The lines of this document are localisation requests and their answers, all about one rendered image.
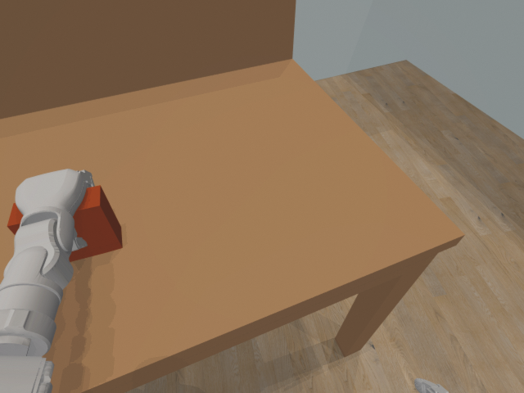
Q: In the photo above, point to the sponge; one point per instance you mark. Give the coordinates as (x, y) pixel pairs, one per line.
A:
(95, 222)

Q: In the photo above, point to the robot left upper arm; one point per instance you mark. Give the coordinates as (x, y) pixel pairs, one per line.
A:
(25, 374)

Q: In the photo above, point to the left robot forearm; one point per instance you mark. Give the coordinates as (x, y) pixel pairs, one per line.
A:
(34, 279)

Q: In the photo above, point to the left robot hand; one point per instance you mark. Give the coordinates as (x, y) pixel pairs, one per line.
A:
(64, 189)

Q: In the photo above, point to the table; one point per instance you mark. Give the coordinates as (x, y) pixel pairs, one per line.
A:
(247, 198)

